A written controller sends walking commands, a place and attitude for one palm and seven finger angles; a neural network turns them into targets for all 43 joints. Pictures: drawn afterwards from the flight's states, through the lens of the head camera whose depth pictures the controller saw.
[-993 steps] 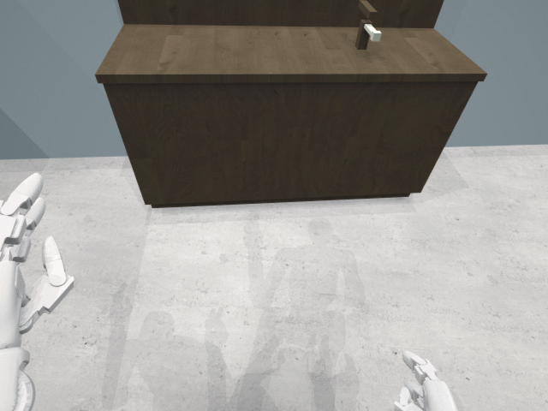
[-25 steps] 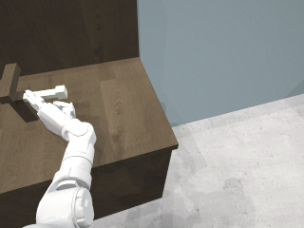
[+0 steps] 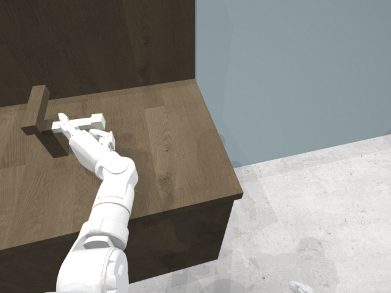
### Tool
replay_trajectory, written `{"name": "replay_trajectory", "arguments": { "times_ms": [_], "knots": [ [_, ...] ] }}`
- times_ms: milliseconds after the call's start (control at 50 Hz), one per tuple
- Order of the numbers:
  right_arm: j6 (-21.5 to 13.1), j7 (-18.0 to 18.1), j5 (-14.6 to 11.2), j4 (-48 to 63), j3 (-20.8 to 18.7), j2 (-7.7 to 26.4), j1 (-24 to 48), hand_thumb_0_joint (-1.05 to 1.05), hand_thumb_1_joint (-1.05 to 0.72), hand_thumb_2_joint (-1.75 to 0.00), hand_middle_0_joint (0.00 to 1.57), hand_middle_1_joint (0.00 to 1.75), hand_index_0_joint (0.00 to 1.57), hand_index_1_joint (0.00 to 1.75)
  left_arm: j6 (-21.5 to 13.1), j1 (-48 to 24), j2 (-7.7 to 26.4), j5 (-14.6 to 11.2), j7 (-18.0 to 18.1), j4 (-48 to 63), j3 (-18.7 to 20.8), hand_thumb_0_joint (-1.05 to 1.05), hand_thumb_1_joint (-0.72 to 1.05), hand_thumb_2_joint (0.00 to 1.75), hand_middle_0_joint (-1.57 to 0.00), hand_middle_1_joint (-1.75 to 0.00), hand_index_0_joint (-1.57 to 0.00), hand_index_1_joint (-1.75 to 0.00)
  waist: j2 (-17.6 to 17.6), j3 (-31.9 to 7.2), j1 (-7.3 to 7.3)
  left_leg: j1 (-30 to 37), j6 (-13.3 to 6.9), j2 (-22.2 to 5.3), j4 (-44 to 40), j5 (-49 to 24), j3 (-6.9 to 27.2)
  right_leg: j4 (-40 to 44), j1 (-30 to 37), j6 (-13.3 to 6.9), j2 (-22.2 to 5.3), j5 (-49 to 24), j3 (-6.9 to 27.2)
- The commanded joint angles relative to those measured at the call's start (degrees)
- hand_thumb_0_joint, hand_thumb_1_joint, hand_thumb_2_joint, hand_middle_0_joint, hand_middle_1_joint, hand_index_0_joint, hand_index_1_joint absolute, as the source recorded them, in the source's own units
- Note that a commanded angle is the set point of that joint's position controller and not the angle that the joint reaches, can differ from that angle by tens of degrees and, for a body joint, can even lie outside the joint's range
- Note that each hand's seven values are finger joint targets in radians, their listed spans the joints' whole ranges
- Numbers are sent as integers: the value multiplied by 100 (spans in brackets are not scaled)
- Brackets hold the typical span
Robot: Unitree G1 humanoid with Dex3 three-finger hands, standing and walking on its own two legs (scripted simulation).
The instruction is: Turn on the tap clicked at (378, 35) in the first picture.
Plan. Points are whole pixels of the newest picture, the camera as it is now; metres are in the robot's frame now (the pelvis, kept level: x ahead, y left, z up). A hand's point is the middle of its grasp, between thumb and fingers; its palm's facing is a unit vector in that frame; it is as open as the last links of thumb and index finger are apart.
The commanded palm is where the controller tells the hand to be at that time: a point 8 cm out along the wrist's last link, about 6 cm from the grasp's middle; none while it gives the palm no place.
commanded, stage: lift the hand up off the lever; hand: left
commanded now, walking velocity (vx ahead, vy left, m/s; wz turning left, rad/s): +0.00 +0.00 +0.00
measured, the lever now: (98, 122) +0.48 +0.25 +0.07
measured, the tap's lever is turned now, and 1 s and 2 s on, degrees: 86 86 86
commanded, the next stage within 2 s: draw the hand back beside the body in 1.44 s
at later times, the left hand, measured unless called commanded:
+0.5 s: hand (111, 135) +0.41 +0.19 +0.10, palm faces +0.79 -0.60 -0.10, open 7.8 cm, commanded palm +0.36 +0.21 +0.11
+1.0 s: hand (103, 133) +0.40 +0.20 +0.12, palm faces +0.80 -0.60 -0.08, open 7.8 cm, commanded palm +0.35 +0.22 +0.13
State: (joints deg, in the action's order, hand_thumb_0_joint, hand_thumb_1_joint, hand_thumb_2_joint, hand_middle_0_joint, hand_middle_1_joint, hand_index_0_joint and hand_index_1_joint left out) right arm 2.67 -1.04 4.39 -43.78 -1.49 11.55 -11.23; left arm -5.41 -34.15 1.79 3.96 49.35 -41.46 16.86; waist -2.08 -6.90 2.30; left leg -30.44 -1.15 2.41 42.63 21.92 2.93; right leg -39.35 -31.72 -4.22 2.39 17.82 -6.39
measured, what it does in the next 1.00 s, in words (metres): stands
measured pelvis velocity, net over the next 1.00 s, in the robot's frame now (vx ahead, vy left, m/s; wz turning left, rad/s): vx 0.00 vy -0.01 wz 0.00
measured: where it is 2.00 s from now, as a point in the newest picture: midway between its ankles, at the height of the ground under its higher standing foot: outside the picture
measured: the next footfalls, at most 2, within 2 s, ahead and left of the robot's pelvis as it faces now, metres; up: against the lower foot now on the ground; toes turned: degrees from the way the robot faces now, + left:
none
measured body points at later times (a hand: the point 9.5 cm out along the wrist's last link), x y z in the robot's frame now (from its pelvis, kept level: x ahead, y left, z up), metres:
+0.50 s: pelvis +0.00 -0.01 +0.01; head +0.02 -0.02 +0.46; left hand +0.36 +0.21 +0.11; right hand +0.13 -0.25 -0.12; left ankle -0.01 +0.10 -0.71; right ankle +0.02 -0.07 -0.71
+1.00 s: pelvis +0.00 -0.01 +0.02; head +0.01 -0.02 +0.47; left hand +0.35 +0.22 +0.13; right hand +0.15 -0.25 -0.10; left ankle -0.01 +0.10 -0.71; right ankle +0.02 -0.07 -0.71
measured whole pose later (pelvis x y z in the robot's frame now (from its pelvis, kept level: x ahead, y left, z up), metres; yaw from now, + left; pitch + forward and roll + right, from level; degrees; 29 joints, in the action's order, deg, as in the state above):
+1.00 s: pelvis +0.00 -0.01 +0.02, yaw +0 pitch +5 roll +0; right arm 3.7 1.6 2.2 -44.0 -1.2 11.8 -7.9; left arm 5.2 -28.7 0.9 1.7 47.8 -29.1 15.4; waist -2.0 -4.6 0.4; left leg -19.9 -0.4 1.6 33.7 18.4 3.1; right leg -30.8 -21.4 -5.0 3.3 14.5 -6.1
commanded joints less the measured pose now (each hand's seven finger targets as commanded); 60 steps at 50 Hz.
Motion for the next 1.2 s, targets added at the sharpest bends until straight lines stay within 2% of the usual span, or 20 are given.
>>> {"name": "replay_trajectory", "arguments": {
  "times_ms": [0,20,120,240,300,320,400,420,440,520,600,620,780,820,900,920,940,1020,1080,1180],
  "knots": [
    [-182,15,-23,638,-255,739,183,0,-90,-90,20,30,20,30,-175,-2292,491,154,31,1334,-316,0,90,90,-15,-15,-15,-15,310,-1868,74,566,263,-148,-499,-2039,-9,475,1457,216,-244,-1576,341],
    [-169,40,5,591,-281,756,175,0,-90,-90,20,30,20,30,-151,-2136,770,195,76,1327,-11,0,90,90,-15,-15,-15,-15,302,-1904,-27,563,267,-144,-510,-2038,13,478,1503,207,-220,-1550,335],
    [-105,43,-1,598,-283,724,253,0,-90,-90,20,30,20,30,-2,-2106,907,346,114,1606,27,0,90,90,-15,-15,-15,-15,214,-1813,-54,555,266,-167,-531,-2113,-30,524,1619,195,-252,-1678,375],
    [-135,56,-29,652,-250,674,386,0,-90,-90,20,30,20,30,115,-2315,482,326,89,1896,-452,0,90,90,-15,-15,-15,-15,87,-1777,26,749,255,-172,-623,-1978,-26,608,1560,196,-256,-1451,367],
    [-145,65,-46,658,-252,667,410,0,-90,-90,20,30,20,30,191,-2136,462,253,67,1918,-447,0,90,90,-15,-15,-15,-15,113,-1833,-16,769,221,-147,-609,-2014,-69,657,1734,214,-287,-1656,409],
    [-122,108,-39,619,-274,718,401,0,-90,-90,20,30,20,30,252,-1928,754,245,80,1805,-148,0,90,90,-15,-15,-15,-15,258,-1778,-68,704,221,-146,-659,-1992,-45,696,1825,215,-273,-1645,397],
    [-99,115,-104,720,-237,670,490,0,-90,-90,20,30,20,30,413,-1836,390,139,-2,2003,-495,0,90,90,-15,-15,-15,-15,382,-1773,-42,765,170,-133,-720,-2015,-116,788,2033,277,-361,-1977,463],
    [-78,148,-107,675,-247,708,499,0,-90,-90,20,30,20,30,469,-1652,738,136,26,1894,-132,0,90,90,-15,-15,-15,-15,374,-1642,-148,678,168,-124,-797,-1917,-79,852,2082,251,-340,-1825,467],
    [-72,136,-138,728,-207,679,563,0,-90,-90,20,30,20,30,490,-1816,524,116,-9,1940,-379,0,90,90,-15,-15,-15,-15,408,-1530,-58,666,128,-121,-837,-1787,-129,906,2031,287,-385,-1721,492],
    [-65,210,-144,713,-222,678,673,0,-90,-90,20,30,20,30,495,-1758,1088,144,45,2196,109,0,90,90,-15,-15,-15,-15,453,-1569,-190,572,52,-109,-884,-1545,-121,1063,2311,337,-450,-1693,663],
    [-107,184,-141,701,-183,612,757,0,-90,-90,20,30,20,30,437,-2063,677,274,-4,2413,-442,0,90,90,-15,-15,-15,-15,172,-1491,-50,797,43,-139,-883,-1531,-148,1083,2103,315,-452,-1534,632],
    [-101,221,-131,648,-213,647,740,0,-90,-90,20,30,20,30,450,-1942,952,265,-7,2346,-177,0,90,90,-15,-15,-15,-15,195,-1432,-99,761,35,-134,-924,-1418,-117,1142,2108,295,-414,-1292,631],
    [-168,301,-254,695,-149,642,934,0,-90,-90,20,30,20,30,596,-1953,578,-16,-211,2207,-566,0,90,90,-15,-15,-15,-15,308,-1159,-50,862,-1,-108,-1124,-997,-115,1490,2085,330,-490,-670,724],
    [-154,329,-238,653,-179,680,912,0,-90,-90,20,30,20,30,653,-1743,904,-31,-178,2180,-200,0,90,90,-15,-15,-15,-15,368,-1175,-168,878,6,-109,-1172,-1136,-87,1480,2225,305,-454,-842,689],
    [-164,292,-228,721,-166,624,931,0,-90,-90,20,30,20,30,652,-1956,776,-11,-132,2601,-331,0,90,90,-15,-15,-15,-15,373,-1512,-168,1067,31,-130,-1141,-1552,-125,1327,2422,334,-491,-1559,651],
    [-134,304,-217,673,-200,654,934,0,-90,-90,20,30,20,30,685,-1678,1076,7,-111,2558,-25,0,90,90,-15,-15,-15,-15,342,-1504,-275,1040,55,-145,-1180,-1570,-95,1325,2474,304,-445,-1470,628],
    [-140,271,-225,736,-154,627,967,0,-90,-90,20,30,20,30,696,-1795,732,21,-143,2623,-391,0,90,90,-15,-15,-15,-15,312,-1416,-195,1096,54,-144,-1192,-1662,-124,1289,2368,300,-454,-1546,594],
    [-109,285,-201,690,-199,650,951,0,-90,-90,20,30,20,30,796,-1642,1022,65,-144,2766,-104,0,90,90,-15,-15,-15,-15,222,-1495,-295,1196,99,-166,-1214,-1870,-120,1258,2484,263,-415,-1681,557],
    [-138,263,-234,755,-174,622,1004,0,-90,-90,20,30,20,30,895,-1781,528,33,-224,2947,-625,0,90,90,-15,-15,-15,-15,183,-1414,-198,1355,129,-178,-1228,-2046,-134,1246,2391,235,-402,-1755,505],
    [-176,258,-250,738,-183,646,1024,0,-90,-90,20,30,20,30,1051,-1634,369,-99,-275,3001,-712,0,90,90,-15,-15,-15,-15,379,-1313,-215,1532,203,-201,-1294,-2195,-75,1294,2335,219,-349,-1677,415]
  ]
}}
